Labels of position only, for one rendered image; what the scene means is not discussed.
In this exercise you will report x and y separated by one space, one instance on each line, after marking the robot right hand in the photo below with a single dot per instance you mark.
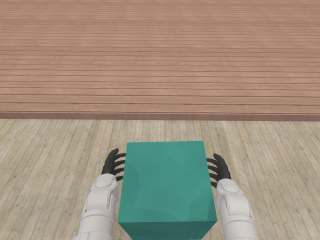
221 169

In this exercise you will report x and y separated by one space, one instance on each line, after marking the left robot forearm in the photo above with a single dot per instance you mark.
98 213

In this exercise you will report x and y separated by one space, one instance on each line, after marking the robot left hand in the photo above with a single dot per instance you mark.
110 164

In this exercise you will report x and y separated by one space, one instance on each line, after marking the carton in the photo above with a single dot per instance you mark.
166 191

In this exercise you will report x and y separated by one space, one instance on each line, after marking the right robot forearm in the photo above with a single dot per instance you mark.
237 219

